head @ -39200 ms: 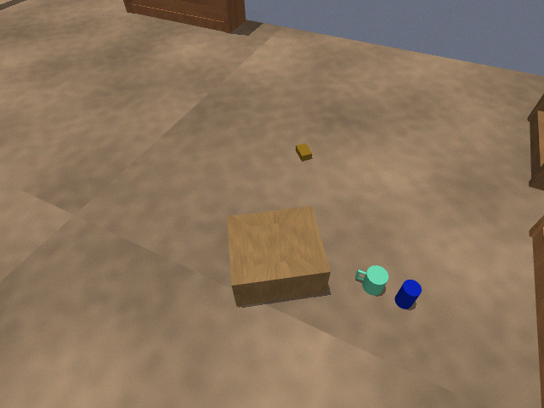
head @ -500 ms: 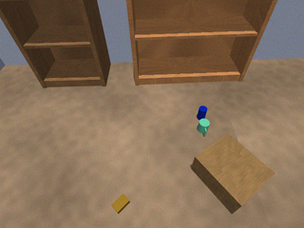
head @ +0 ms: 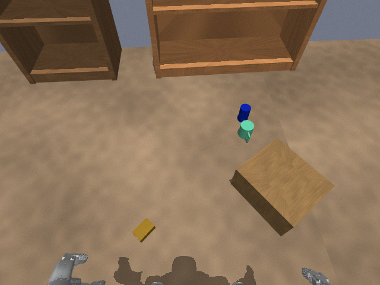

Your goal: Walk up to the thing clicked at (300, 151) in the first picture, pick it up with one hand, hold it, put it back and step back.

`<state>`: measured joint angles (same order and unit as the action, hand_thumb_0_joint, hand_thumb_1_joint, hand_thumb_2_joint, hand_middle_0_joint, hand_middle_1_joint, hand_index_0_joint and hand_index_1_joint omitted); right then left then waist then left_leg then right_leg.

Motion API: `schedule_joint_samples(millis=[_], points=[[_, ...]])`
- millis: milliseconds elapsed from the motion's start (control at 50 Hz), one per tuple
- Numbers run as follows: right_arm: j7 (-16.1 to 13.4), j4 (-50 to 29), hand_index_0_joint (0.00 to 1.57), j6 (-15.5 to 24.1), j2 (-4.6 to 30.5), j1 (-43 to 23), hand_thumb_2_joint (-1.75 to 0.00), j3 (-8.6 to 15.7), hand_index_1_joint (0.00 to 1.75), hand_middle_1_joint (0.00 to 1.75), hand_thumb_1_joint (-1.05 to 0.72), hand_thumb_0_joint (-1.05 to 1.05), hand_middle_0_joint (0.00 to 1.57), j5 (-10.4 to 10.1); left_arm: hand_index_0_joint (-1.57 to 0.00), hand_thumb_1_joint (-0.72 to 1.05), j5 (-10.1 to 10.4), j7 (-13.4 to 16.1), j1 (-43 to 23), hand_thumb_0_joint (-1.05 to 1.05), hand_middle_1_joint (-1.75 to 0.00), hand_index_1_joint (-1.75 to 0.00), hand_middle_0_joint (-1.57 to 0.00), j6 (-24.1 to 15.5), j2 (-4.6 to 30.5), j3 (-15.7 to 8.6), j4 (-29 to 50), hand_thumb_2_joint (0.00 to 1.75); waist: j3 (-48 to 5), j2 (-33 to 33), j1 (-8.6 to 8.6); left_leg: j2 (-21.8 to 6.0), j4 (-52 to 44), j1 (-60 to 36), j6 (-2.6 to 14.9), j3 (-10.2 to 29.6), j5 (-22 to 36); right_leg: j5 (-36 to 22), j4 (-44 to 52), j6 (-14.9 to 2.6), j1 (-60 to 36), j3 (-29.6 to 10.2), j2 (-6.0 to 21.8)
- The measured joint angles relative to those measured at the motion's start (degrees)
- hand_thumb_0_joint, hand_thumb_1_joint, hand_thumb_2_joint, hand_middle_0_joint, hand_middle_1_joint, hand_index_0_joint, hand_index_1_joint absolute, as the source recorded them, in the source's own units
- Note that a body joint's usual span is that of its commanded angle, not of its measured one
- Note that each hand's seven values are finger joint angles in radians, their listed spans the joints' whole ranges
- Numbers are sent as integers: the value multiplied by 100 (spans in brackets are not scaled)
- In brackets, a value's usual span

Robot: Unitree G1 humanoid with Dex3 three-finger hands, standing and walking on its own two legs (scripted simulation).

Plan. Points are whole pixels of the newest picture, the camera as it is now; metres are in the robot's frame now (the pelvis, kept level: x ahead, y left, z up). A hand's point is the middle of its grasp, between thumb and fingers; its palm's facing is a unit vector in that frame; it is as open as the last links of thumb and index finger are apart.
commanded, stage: rise first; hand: left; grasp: from above
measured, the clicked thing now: (143, 230) +0.41 +0.24 -0.73
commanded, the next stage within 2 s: none
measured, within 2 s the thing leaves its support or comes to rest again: neither
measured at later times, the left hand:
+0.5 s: hand out of the picture +0.13 +0.28 -0.23, palm faces -0.14 -0.79 -0.59, open 14.3 cm
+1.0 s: hand (106, 256) +0.26 +0.31 -0.45, palm faces -0.21 -0.28 -0.94, open 14.2 cm
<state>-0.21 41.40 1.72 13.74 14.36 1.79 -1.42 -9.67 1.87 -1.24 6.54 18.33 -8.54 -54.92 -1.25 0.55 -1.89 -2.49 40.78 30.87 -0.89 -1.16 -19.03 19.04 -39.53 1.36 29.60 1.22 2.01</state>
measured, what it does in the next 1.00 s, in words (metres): lowers itself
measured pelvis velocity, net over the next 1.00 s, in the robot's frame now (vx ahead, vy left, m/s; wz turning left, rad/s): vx -0.08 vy -0.01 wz -0.04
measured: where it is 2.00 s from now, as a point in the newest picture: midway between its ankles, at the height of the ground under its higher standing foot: outside the picture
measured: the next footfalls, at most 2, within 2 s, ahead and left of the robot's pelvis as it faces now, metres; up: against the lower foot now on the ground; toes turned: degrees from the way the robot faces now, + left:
none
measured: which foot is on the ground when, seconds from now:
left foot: down 0.00-1.00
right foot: down 0.00-1.00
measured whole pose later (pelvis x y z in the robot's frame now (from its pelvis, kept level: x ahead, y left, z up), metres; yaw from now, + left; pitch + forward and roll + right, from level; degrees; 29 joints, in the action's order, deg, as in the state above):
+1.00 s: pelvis -0.08 -0.01 -0.28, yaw -2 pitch +36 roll -3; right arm 0.6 45.8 8.9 14.2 0.8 1.0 5.5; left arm -41.2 35.1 -34.1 17.7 23.2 -12.5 -65.3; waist -9.0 0.5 -3.0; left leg -3.7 111.4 110.2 -2.5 4.7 -37.0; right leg 37.4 -110.1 0.1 108.4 2.2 0.8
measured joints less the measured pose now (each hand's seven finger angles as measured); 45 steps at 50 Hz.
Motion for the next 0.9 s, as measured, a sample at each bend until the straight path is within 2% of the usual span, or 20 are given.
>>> schedule_joint_samples(millis=[100,200,340,500,640,760,820,900], points=[[30,-281,20,182,7,12,-89,40,30,30,-90,1,20,43,-8,-27,-226,191,261,0,-98,-98,-8,204,-115,-52,380,101,-184,-21,28,-4,799,750,27,20,-356,346,-778,31,736,-17,14],[-23,-435,20,343,-24,-133,-89,62,30,30,-89,1,20,104,-6,-46,-473,401,566,0,-101,-103,-7,271,-183,-151,1072,104,-273,24,90,-11,1578,1443,25,61,-699,693,-1552,39,1417,-15,23],[-129,-561,20,475,-107,-347,-89,27,30,30,-87,1,20,155,-4,-55,-677,515,884,0,-103,-105,-6,605,-208,-75,1775,105,-368,-3,104,-17,2139,1970,20,153,-941,938,-2066,33,1889,48,23],[-205,-684,20,604,-125,-469,-87,-18,30,30,-83,1,20,202,-2,-53,-1049,745,922,0,-103,-104,-4,793,-218,-39,1989,104,-567,-29,101,-16,2796,2715,4,225,-1179,1199,-2727,14,2611,80,32],[-211,-592,20,718,9,-694,-87,-4,30,30,-80,1,20,236,-2,-51,-1808,1193,113,0,-103,-104,-3,574,13,-79,1173,102,-826,-1,110,6,3907,4087,-27,273,-1481,1562,-3919,-14,4004,55,62],[-136,-330,20,688,169,-1019,-87,46,30,30,-81,1,20,277,-3,-51,-2571,1937,-872,0,-101,-103,-5,446,209,-86,489,103,-985,19,99,-12,5163,5652,-72,326,-1744,1852,-5225,-43,5595,12,41],[-104,-120,20,679,207,-1185,-87,37,30,30,-83,1,20,337,-5,-52,-2827,2377,-1423,0,-99,-102,-7,522,252,-97,191,103,-964,7,83,-33,5726,6356,-100,376,-1806,1913,-5791,-73,6304,15,11],[-66,157,20,679,179,-1327,-88,-8,30,30,-86,1,20,473,-7,-54,-3057,2884,-2302,0,-98,-101,-10,744,318,-157,-367,104,-878,-3,44,-80,6388,7160,-130,470,-1828,1905,-6426,-109,7109,48,-54]])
